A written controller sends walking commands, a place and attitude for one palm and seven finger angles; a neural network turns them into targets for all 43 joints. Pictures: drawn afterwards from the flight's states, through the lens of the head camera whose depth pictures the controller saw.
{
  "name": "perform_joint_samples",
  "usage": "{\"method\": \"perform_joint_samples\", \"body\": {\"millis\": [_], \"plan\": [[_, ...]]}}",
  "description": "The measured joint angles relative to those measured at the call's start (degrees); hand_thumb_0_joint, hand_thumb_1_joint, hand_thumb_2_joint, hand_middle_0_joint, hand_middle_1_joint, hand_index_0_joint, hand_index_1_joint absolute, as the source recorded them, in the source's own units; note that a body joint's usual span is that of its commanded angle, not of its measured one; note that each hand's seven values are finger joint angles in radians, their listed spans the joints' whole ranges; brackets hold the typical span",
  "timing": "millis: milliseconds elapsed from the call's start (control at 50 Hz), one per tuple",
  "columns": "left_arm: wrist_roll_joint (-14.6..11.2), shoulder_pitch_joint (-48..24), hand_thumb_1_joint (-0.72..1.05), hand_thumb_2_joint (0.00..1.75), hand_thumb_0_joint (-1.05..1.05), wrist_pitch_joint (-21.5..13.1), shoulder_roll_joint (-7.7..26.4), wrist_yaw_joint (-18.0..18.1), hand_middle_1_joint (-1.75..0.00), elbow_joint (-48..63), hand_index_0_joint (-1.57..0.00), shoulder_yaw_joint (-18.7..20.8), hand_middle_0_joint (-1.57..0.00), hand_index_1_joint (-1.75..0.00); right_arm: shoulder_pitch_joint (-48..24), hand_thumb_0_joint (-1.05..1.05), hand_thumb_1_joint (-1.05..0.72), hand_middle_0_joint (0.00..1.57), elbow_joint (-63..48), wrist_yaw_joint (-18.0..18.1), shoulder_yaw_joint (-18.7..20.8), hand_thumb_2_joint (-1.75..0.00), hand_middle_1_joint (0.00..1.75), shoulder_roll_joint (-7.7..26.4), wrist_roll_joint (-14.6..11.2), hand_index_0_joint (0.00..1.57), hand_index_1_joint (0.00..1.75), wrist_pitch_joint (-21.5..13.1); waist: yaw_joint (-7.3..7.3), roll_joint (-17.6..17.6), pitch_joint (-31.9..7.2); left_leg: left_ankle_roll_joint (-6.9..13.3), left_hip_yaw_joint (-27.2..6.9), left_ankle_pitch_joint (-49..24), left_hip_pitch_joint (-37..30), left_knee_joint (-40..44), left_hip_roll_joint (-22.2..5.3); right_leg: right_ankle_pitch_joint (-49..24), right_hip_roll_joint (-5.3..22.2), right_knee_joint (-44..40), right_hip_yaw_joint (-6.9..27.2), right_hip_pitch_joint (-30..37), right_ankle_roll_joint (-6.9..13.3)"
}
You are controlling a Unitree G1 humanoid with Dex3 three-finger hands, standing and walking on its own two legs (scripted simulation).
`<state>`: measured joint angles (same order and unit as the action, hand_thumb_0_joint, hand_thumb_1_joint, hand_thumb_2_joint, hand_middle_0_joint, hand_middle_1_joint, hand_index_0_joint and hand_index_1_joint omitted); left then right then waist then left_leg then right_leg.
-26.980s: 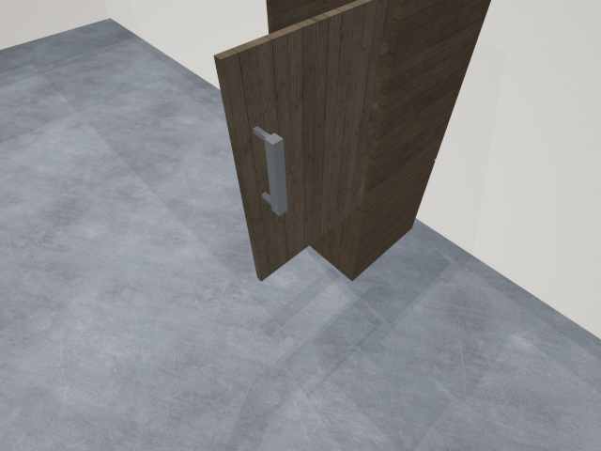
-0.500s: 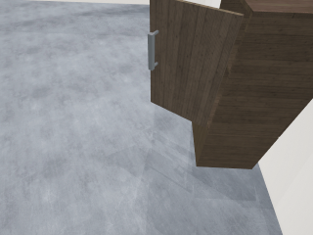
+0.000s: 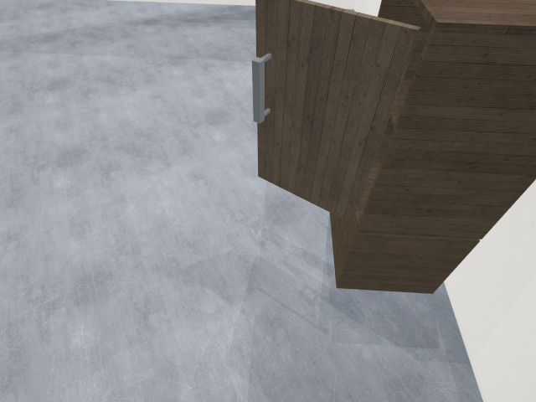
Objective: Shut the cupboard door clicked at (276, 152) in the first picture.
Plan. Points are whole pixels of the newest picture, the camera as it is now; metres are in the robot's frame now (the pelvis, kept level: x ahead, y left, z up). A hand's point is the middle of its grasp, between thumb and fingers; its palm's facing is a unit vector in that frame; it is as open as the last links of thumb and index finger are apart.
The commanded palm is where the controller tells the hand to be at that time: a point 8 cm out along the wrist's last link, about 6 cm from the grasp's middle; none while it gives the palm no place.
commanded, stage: walk to a spot facing it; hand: left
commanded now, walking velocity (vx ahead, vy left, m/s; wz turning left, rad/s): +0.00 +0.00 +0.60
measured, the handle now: (263, 89) +0.85 +0.07 +0.02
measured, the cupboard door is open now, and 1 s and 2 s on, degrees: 59 59 59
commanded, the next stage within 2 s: none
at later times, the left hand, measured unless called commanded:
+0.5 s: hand out of the picture +0.01 +0.24 -0.19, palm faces +0.27 -0.93 -0.25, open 7.4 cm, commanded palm none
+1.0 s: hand out of the picture -0.06 +0.20 -0.19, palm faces +0.60 -0.76 -0.27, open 7.4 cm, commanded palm none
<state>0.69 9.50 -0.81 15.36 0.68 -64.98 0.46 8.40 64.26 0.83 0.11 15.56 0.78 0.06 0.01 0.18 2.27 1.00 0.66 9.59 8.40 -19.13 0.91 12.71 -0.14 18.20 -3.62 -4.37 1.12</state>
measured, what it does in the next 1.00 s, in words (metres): steps on the spot, turning left: right foot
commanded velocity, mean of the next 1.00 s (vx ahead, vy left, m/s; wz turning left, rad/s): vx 0.00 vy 0.00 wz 0.60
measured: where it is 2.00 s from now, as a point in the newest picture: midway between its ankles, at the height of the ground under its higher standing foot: outside the picture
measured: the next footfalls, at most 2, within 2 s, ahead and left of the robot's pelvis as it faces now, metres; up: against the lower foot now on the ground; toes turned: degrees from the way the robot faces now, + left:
right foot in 0.72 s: +0.08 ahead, -0.12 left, +0.00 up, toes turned +26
left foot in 1.02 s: -0.03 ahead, +0.13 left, +0.00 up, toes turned +42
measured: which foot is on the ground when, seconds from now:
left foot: down 0.00-0.70, up 0.72-1.00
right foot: down 0.00-0.32, up 0.34-0.70, down 0.72-1.00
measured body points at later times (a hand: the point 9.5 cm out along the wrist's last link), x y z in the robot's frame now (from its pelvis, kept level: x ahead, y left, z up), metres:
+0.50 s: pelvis +0.00 +0.03 -0.02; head +0.06 +0.05 +0.43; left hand +0.00 +0.29 -0.17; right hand +0.09 -0.20 -0.16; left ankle +0.01 +0.12 -0.75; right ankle -0.01 -0.12 -0.68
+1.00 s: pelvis +0.02 +0.00 -0.02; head +0.07 +0.04 +0.42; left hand -0.09 +0.24 -0.17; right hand +0.26 -0.16 -0.16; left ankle -0.06 +0.11 -0.74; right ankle +0.05 -0.13 -0.75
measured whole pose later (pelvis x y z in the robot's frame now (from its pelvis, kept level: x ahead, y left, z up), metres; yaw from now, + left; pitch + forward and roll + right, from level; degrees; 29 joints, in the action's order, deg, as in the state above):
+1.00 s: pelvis +0.02 +0.00 -0.02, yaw +39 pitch +1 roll +2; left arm 1.7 12.9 0.9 13.3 1.3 -49.7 2.9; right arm 8.3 50.3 -1.9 4.1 15.1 1.0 3.7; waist -0.9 -2.6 6.9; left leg -1.7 3.3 18.7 19.5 -37.6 -0.5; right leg 24.7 9.2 37.3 -9.9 -12.4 -2.3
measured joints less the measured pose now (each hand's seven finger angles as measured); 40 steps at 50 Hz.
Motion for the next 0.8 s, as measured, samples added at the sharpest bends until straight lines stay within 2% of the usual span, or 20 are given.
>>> {"method": "perform_joint_samples", "body": {"millis": [80, 160, 220, 260, 300, 320, 340, 380, 420, 460, 540, 620, 680, 700, 720, 740, 760, 800], "plan": [[-0.1, -0.6, 0.9, 0.9, 0.0, 0.7, -0.2, 0.7, -0.3, 1.2, -0.21, 0.3, -0.21, -0.3, 0.3, 0.0, -0.91, 0.2, -0.9, 0.1, 0.2, -0.89, 0.3, -0.3, 0.0, 0.2, 0.3, 0.6, -0.5, -0.1, -0.1, -0.1, -1.0, 0.8, 1.4, -1.9, 0.4, 1.3, 0.4, 2.1, -1.1, -1.1, 0.0], [0.1, -0.8, 0.9, 0.9, 0.0, 1.4, -1.3, 1.0, -0.3, 3.5, -0.2, 0.9, -0.21, -0.3, 1.6, 0.0, -0.91, 0.2, -2.3, -0.1, 0.7, -0.89, 0.3, -1.3, 0.1, 0.2, 0.3, 1.8, -0.73, 0.2, 0.6, -0.4, -2.4, 3.2, 5.3, -8.5, 0.8, 3.9, 0.9, 6.1, -3.3, -2.8, 0.1], [0.5, -0.4, 0.9, 0.9, 0.0, 1.8, -2.1, 1.2, -0.3, 5.6, -0.21, 1.4, -0.21, -0.3, 2.8, 0.0, -0.91, 0.2, -3.4, -0.4, 1.4, -0.89, 0.3, -2.6, 0.2, 0.2, 0.3, 3.0, -1.01, 0.1, 2.0, -1.4, -0.2, 11.5, 10.2, -21.3, -0.2, 6.2, 1.7, 9.4, -5.9, -3.0, 0.1], [0.8, 0.0, 0.9, 0.9, 0.0, 2.0, -2.4, 1.2, -0.3, 6.7, -0.21, 1.7, -0.21, -0.3, 3.6, 0.0, -0.91, 0.2, -4.3, -0.7, 1.8, -0.89, 0.3, -3.6, 0.1, 0.2, 0.3, 3.6, -1.24, -0.7, 3.0, -1.8, 1.5, 15.4, 11.7, -25.8, -1.1, 7.9, 3.0, 11.8, -7.6, -3.1, -0.4], [0.8, 0.5, 0.9, 0.9, 0.0, 2.3, -2.3, 1.0, -0.3, 7.5, -0.21, 2.0, -0.21, -0.3, 4.4, 0.0, -0.91, 0.2, -5.5, -1.2, 1.8, -0.89, 0.3, -4.4, 0.1, 0.2, 0.3, 3.7, -1.58, -1.8, 3.8, -1.9, 3.0, 12.0, 11.1, -22.5, -2.1, 10.1, 4.8, 15.3, -9.1, -3.8, -1.3], [0.7, 1.0, 0.9, 0.9, 0.0, 2.5, -2.5, 0.9, -0.3, 8.1, -0.21, 2.0, -0.21, -0.3, 5.1, 0.0, -0.91, 0.2, -6.4, -1.5, 1.8, -0.89, 0.3, -4.4, 0.3, 0.2, 0.3, 3.5, -1.65, -1.7, 3.6, -1.1, 2.7, 6.7, 10.6, -19.3, -2.5, 11.6, 5.5, 18.0, -9.8, -5.0, -1.9], [0.4, 1.1, 0.9, 0.9, 0.0, 2.9, -2.5, 0.8, -0.3, 8.5, -0.21, 2.1, -0.21, -0.3, 5.2, 0.0, -0.91, 0.2, -6.9, -1.6, 2.0, -0.89, 0.3, -4.5, 0.5, 0.2, 0.3, 3.2, -1.59, -2.0, 3.9, 0.0, 2.6, 5.8, 11.6, -19.9, -1.8, 14.1, 6.3, 22.0, -9.1, -6.9, -2.6], [0.5, 1.1, 0.9, 0.9, 0.0, 4.0, -2.3, 0.8, -0.3, 9.1, -0.21, 2.4, -0.21, -0.3, 4.9, 0.0, -0.91, 0.2, -7.6, -1.5, 2.0, -0.89, 0.3, -5.0, 1.0, 0.2, 0.3, 2.8, -1.44, -2.7, 4.5, 1.6, 2.7, 7.9, 12.8, -21.2, -0.4, 19.0, 5.6, 32.2, -4.2, -12.0, -2.9], [0.6, 0.8, 0.9, 0.9, 0.01, 4.7, -2.3, 0.8, -0.3, 9.4, -0.21, 2.8, -0.21, -0.3, 5.1, 0.0, -0.91, 0.2, -8.2, -1.1, 2.0, -0.89, 0.3, -5.4, 1.2, 0.21, 0.3, 2.4, -1.6, -2.4, 4.4, 2.2, 1.9, 7.7, 13.1, -19.1, 0.6, 17.5, 4.3, 40.1, -0.6, -16.5, -3.1], [0.6, 0.2, 0.91, 0.9, 0.01, 4.5, -2.3, 0.5, -0.3, 10.0, -0.2, 3.0, -0.21, -0.3, 5.3, 0.0, -0.91, 0.2, -8.6, -0.7, 1.9, -0.89, 0.3, -5.5, 1.2, 0.21, 0.3, 2.1, -1.68, -1.8, 4.3, 2.0, 0.6, 5.3, 12.8, -15.7, 1.3, 14.6, 3.5, 42.9, 1.4, -19.5, -3.5], [0.4, -0.6, 0.91, 0.9, 0.01, 3.7, -2.3, 0.5, -0.3, 12.0, -0.2, 3.1, -0.2, -0.3, 5.5, 0.0, -0.91, 0.2, -9.0, -0.3, 2.0, -0.89, 0.3, -5.1, 1.2, 0.21, 0.3, 1.8, -1.76, 0.1, 3.8, 2.0, -2.7, 1.7, 12.2, -10.5, 1.7, 13.4, 2.3, 38.2, 3.1, -20.7, -4.2], [0.3, -2.0, 0.91, 0.9, 0.01, 3.5, -2.2, 0.6, -0.3, 13.9, -0.2, 3.1, -0.2, -0.3, 5.3, 0.0, -0.91, 0.2, -9.5, -0.5, 2.7, -0.89, 0.3, -4.1, 1.3, 0.21, 0.3, 2.5, -2.17, 1.5, 3.3, 0.9, -6.4, 0.0, 12.3, -8.7, 2.1, 13.0, 1.3, 30.2, 3.7, -18.7, -4.1], [0.2, -2.3, 0.91, 0.9, 0.01, 2.9, -2.2, 0.6, -0.3, 15.3, -0.2, 2.9, -0.2, -0.3, 5.0, 0.0, -0.91, 0.2, -10.0, -0.7, 3.5, -0.89, 0.3, -3.1, 1.1, 0.21, 0.3, 3.4, -2.19, 2.2, 2.6, -0.2, -9.3, -0.2, 13.5, -9.6, 3.0, 9.1, 0.4, 19.9, 3.6, -14.3, -3.7], [0.4, -1.7, 0.91, 0.9, 0.01, 2.5, -1.9, 0.6, -0.3, 16.0, -0.2, 2.8, -0.2, -0.3, 5.2, 0.0, -0.91, 0.2, -10.3, -0.8, 3.8, -0.89, 0.3, -3.0, 0.9, 0.21, 0.3, 3.7, -1.95, 1.5, 1.8, -0.6, -9.6, 0.5, 14.5, -11.0, 3.9, 8.9, 0.9, 14.6, 3.9, -12.1, -3.0], [0.7, -1.2, 0.9, 0.9, 0.01, 2.0, -1.5, 0.8, -0.3, 16.5, -0.2, 2.9, -0.21, -0.3, 5.0, 0.0, -0.91, 0.2, -10.5, -0.9, 4.1, -0.89, 0.3, -2.8, 0.7, 0.21, 0.3, 3.9, -1.32, 0.5, 1.3, -1.2, -9.1, 4.6, 16.4, -14.4, 4.8, 7.4, 1.7, 11.7, 4.6, -11.5, -1.6], [0.9, -1.2, 0.9, 0.9, 0.0, 2.0, -2.0, 1.0, -0.3, 16.3, -0.2, 2.8, -0.21, -0.3, 4.3, 0.0, -0.91, 0.2, -10.6, -1.1, 4.7, -0.89, 0.3, -2.0, 0.8, 0.21, 0.3, 4.2, -1.17, 1.3, 1.8, -1.7, -8.7, 9.8, 18.2, -20.2, 4.6, 6.5, 1.6, 13.0, 4.0, -11.8, -1.2], [1.0, -1.1, 0.9, 0.9, 0.0, 2.1, -2.6, 1.2, -0.3, 15.9, -0.2, 2.6, -0.21, -0.3, 3.7, 0.0, -0.91, 0.2, -10.7, -1.2, 5.1, -0.89, 0.3, -1.2, 0.9, 0.21, 0.3, 4.4, -1.38, 2.1, 2.3, -2.0, -7.9, 13.4, 20.0, -26.9, 4.4, 6.4, 1.7, 13.8, 2.9, -11.5, -1.1], [1.0, -0.1, 0.9, 0.9, 0.0, 2.2, -3.2, 1.3, -0.3, 15.4, -0.2, 2.4, -0.21, -0.3, 2.9, 0.01, -0.91, 0.2, -11.1, -1.4, 5.6, -0.89, 0.3, -0.2, 0.9, 0.2, 0.3, 4.5, -1.68, 2.5, 2.8, -2.6, -5.2, 15.7, 22.6, -38.5, 3.4, 6.6, 2.5, 13.8, 1.4, -10.1, -1.4]]}}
